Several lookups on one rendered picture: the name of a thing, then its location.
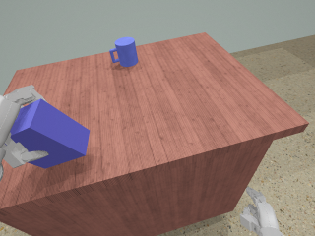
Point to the table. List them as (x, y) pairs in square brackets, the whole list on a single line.
[(174, 140)]

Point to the robot right hand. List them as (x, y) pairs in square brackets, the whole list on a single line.
[(263, 213)]

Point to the sponge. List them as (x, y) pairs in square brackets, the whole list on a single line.
[(42, 127)]

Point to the robot left hand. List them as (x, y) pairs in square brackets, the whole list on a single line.
[(10, 104)]

